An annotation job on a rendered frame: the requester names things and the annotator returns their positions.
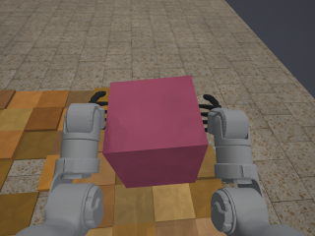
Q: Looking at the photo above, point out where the robot left forearm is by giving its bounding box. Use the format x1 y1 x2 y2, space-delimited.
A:
43 102 105 220

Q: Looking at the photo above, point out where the robot right forearm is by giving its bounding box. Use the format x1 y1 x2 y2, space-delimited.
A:
207 107 269 219

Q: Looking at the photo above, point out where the robot left upper arm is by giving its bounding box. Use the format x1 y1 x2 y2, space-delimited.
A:
14 183 103 236

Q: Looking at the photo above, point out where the robot right upper arm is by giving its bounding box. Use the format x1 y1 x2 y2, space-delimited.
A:
211 188 307 236

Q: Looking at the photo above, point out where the right robot hand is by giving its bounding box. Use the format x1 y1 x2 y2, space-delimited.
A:
198 94 221 133

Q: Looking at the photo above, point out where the carton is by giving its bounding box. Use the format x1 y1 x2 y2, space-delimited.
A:
102 75 209 189

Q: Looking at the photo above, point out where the left robot hand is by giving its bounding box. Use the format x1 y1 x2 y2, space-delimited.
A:
89 90 108 130

